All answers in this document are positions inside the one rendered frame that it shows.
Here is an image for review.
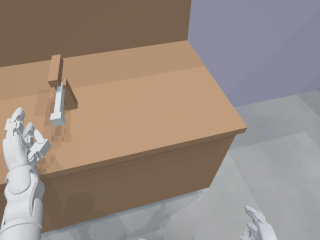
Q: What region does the tap lever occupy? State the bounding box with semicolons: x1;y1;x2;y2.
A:
50;82;65;126

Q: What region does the robot left hand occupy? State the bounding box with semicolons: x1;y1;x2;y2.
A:
2;107;52;172

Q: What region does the robot right hand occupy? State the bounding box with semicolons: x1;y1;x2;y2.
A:
240;205;278;240

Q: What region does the counter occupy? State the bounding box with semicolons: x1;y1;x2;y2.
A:
0;0;248;233

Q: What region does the left robot forearm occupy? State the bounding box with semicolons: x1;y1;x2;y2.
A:
0;165;45;240

